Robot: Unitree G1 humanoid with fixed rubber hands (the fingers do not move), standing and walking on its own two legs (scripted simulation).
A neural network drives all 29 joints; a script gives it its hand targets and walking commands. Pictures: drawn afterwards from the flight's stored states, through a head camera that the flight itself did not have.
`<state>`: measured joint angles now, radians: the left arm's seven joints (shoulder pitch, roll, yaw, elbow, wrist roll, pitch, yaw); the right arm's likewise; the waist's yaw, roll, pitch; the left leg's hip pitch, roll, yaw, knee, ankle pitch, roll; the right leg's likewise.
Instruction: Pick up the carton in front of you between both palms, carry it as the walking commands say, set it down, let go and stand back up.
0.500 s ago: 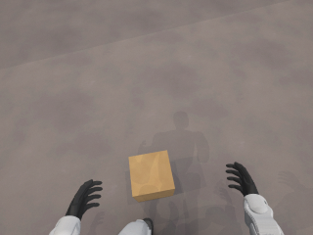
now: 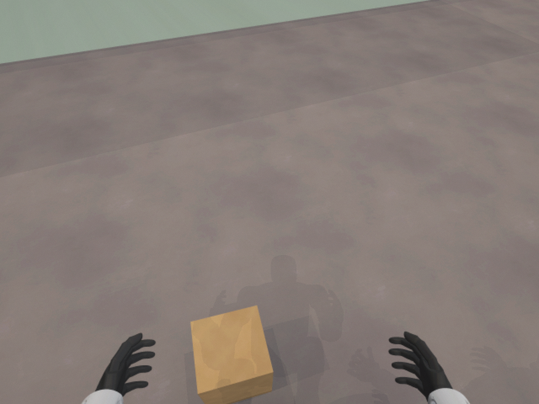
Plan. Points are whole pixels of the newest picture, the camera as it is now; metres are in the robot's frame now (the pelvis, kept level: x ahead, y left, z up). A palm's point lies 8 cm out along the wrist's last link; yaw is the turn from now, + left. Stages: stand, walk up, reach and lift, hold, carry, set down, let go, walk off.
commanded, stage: let go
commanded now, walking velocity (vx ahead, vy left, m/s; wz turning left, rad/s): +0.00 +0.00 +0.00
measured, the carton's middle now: (233, 358) +0.36 +0.12 -0.65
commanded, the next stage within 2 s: stand in 0.12 s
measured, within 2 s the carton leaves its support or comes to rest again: neither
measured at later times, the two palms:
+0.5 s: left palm out of the picture +0.11 +0.31 -0.11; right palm out of the picture +0.10 -0.25 -0.08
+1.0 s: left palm out of the picture +0.07 +0.33 -0.12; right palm out of the picture +0.08 -0.24 -0.09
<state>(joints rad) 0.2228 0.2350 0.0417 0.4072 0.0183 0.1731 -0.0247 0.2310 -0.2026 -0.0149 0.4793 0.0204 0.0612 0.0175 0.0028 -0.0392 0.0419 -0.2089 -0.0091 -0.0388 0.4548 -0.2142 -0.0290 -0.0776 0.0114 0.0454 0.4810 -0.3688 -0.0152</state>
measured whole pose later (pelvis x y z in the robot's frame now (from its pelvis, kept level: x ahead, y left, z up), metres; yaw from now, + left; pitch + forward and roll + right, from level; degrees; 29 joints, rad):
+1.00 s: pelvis -0.02 +0.04 +0.00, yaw -1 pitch -3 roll -1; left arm 0.28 0.33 0.04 0.79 0.01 -0.01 0.04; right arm 0.18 -0.29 -0.06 0.88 -0.02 -0.01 -0.03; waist -0.01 -0.04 0.04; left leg -0.24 -0.03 -0.01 0.52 -0.23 0.03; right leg -0.07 -0.01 0.07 0.45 -0.33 0.04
